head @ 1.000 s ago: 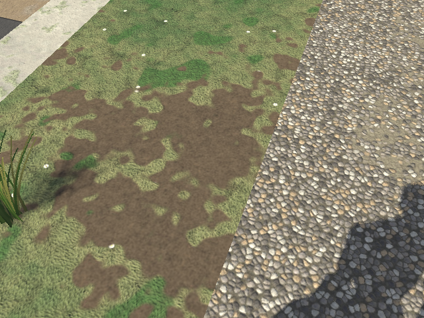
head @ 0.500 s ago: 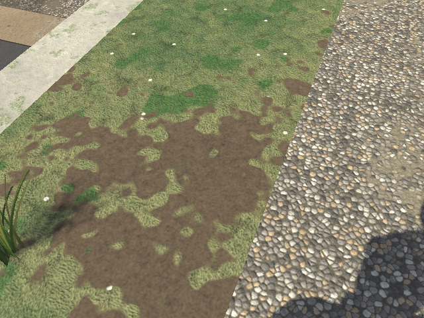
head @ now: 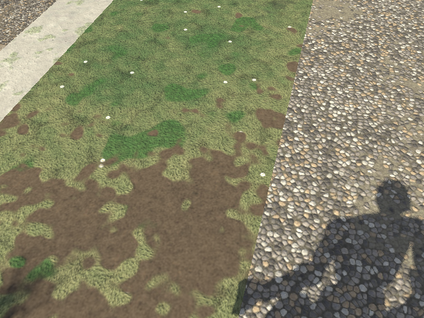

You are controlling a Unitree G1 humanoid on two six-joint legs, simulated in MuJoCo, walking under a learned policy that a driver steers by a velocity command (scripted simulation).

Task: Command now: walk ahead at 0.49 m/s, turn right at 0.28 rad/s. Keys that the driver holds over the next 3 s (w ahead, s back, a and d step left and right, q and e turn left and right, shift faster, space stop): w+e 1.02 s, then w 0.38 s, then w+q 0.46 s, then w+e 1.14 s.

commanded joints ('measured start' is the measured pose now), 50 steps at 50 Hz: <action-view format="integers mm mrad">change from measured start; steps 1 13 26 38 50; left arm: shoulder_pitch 63 -231 32 147 78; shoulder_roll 44 30 140 170 99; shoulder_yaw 16 6 60 74 49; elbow -33 -204 -214 -193 -284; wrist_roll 8 2 12 -1 -5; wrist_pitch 10 -2 -10 19 48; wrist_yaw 5 -73 -34 5 -14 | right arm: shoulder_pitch -47 59 -93 -360 -94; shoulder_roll -124 -195 -134 -161 -136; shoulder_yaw -21 -35 -29 -38 -51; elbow -46 -18 -217 -338 -259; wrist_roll -4 23 -1 19 6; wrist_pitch -22 38 1 -26 -12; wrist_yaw -19 -48 -35 -15 -25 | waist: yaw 46 -37 -11 66 15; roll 81 91 31 -75 148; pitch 49 84 -60 -10 -3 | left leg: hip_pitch -97 280 -475 -338 3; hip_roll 298 378 202 95 337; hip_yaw -156 14 -161 -179 -289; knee -201 -26 792 201 -106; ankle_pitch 103 369 -118 123 14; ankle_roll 154 61 -103 -88 100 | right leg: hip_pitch -33 -65 484 554 -19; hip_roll -35 42 -42 -34 6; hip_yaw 47 -119 223 320 38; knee -84 -537 -952 -814 34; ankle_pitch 153 88 382 153 -76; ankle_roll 16 -43 -255 -150 23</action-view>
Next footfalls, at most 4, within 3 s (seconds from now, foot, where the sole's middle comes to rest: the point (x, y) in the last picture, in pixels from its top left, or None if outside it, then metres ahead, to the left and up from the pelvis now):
0.32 right None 0.34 -0.18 -0.78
0.82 left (240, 273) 0.67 -0.08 -0.78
1.34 right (347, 253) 0.74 -0.46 -0.78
1.90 left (314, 168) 1.12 -0.42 -0.78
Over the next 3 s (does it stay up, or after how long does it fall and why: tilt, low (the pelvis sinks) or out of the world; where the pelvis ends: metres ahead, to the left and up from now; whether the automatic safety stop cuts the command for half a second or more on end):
stays up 1.45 -0.78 -0.02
